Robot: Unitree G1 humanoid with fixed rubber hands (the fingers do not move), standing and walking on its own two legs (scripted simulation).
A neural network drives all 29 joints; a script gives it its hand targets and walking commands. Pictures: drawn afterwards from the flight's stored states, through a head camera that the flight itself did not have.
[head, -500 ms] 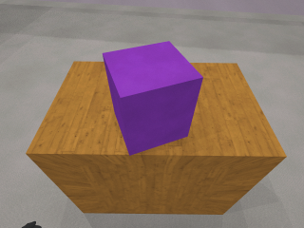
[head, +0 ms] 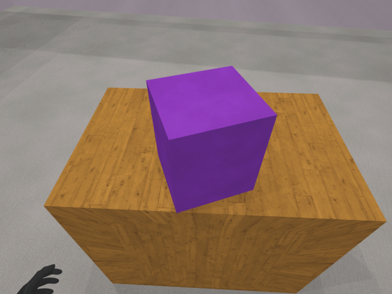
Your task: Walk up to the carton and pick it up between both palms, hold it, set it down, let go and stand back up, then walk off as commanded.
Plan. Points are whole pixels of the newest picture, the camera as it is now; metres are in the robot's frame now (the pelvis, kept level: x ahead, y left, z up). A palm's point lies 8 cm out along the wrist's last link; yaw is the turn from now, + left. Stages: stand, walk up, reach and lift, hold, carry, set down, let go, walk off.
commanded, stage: walk up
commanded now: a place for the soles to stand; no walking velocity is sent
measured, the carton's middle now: (204, 139) +0.47 +0.00 +0.07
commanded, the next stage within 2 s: none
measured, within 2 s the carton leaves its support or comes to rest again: neither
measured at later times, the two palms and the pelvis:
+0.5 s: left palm out of the picture +0.15 +0.33 -0.04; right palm out of the picture +0.08 -0.32 -0.08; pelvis +0.00 +0.00 +0.00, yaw +0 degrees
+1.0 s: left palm out of the picture +0.09 +0.36 -0.06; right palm out of the picture +0.11 -0.30 -0.08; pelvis +0.02 +0.03 +0.00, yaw +3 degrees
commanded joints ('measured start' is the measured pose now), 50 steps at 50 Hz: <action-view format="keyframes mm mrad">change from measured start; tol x32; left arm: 1 -8 185 48 42 1 -28 5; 50 54 234 79 57 23 -35 15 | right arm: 1 -86 -164 0 -50 23 -7 -12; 50 -67 -174 -21 -30 -1 35 6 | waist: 1 33 -27 -59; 50 10 -87 64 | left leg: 1 -83 69 -124 -36 340 101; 31 -97 10 97 -74 -29 66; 34 230 162 -327 -261 175 152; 36 78 289 -588 -462 -326 224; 50 -210 31 -18 88 -213 32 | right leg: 1 195 -106 134 -162 172 -95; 26 325 -276 400 -372 -262 -196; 31 216 -228 104 -174 383 -159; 37 -241 13 90 302 -269 -29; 46 178 49 6 -258 22 -49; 50 145 -302 468 -398 -126 -226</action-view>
